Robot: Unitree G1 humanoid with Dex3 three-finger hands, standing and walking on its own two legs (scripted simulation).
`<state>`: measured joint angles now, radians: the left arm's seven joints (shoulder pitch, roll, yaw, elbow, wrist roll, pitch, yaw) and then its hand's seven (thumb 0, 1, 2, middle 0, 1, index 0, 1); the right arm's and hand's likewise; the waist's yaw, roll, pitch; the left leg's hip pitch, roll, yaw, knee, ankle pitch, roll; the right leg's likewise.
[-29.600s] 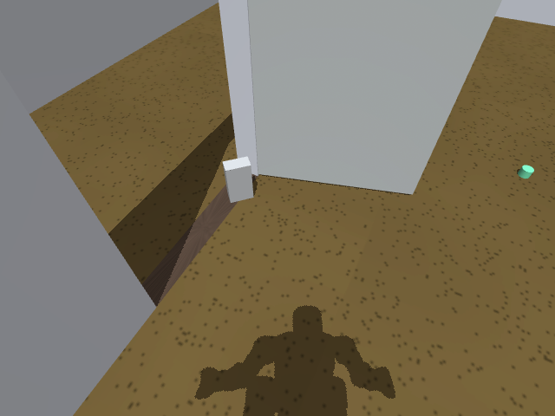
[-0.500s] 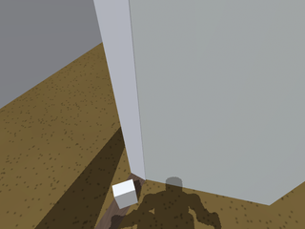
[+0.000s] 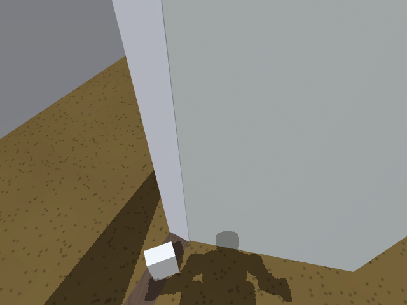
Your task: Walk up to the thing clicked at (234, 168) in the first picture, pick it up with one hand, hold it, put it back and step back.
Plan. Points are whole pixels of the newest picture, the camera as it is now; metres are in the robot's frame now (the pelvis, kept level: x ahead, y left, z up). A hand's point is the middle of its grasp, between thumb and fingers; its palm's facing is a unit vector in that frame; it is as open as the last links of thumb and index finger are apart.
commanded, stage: stand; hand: left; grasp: from the side
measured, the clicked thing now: (162, 262) +0.41 +0.20 -0.67
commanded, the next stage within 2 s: step back in 0.78 s
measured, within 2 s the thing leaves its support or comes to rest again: neither
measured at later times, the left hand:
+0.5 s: hand out of the picture +0.07 +0.25 -0.16, palm faces -0.03 -0.94 -0.33, open 7.4 cm
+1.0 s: hand out of the picture +0.08 +0.26 -0.17, palm faces -0.05 -0.92 -0.39, open 7.4 cm
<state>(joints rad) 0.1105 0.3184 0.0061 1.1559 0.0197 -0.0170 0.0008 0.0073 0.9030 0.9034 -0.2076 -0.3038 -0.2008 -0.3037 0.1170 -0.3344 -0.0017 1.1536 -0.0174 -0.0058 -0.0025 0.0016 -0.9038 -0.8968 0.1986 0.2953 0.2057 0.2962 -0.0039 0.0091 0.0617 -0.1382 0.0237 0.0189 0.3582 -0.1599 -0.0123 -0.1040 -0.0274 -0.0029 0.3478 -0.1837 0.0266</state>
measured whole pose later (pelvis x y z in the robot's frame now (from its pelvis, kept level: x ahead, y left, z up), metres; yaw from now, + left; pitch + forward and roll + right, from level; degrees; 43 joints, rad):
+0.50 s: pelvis +0.01 +0.00 +0.00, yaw +0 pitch -3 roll +0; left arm 0.11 0.33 0.01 1.16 0.02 -0.01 0.00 0.01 0.90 0.90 -0.21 -0.30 -0.20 -0.30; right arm 0.11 -0.34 0.00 1.16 -0.02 -0.01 0.00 0.00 -0.90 -0.90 0.20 0.30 0.21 0.30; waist 0.00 0.00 0.06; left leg -0.12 0.02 0.03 0.33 -0.16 -0.01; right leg -0.09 -0.03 0.01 0.32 -0.18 0.03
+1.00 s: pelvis -0.02 -0.01 -0.02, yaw +0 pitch -2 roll +1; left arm 0.08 0.40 0.04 1.00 0.00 0.02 0.01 0.01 0.90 0.90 -0.21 -0.30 -0.20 -0.30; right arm 0.04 -0.38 -0.05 1.02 0.00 0.05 0.01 0.00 -0.90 -0.90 0.20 0.30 0.21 0.30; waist -0.02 -0.01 0.17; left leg -0.30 0.02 0.02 0.56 -0.23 -0.01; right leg -0.30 -0.03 0.01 0.60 -0.27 0.01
